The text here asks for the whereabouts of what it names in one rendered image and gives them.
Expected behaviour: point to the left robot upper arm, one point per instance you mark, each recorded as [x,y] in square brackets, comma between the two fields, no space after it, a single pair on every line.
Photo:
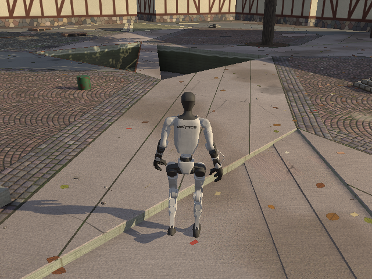
[169,121]

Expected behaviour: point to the robot left hand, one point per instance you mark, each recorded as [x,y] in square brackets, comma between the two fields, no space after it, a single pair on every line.
[162,162]

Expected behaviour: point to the robot torso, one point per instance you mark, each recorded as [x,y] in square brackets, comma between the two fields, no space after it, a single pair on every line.
[186,139]

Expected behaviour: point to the right robot upper arm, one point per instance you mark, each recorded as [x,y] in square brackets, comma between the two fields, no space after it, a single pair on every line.
[208,133]

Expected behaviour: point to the robot right forearm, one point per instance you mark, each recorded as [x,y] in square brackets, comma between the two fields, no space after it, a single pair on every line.
[215,157]

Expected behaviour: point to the robot left thigh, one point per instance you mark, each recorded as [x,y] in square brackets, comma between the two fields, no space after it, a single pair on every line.
[172,174]

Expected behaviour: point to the robot left forearm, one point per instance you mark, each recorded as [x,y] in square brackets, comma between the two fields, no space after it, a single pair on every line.
[159,152]

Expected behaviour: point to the robot right hand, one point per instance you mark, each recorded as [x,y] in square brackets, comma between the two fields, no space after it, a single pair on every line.
[219,173]

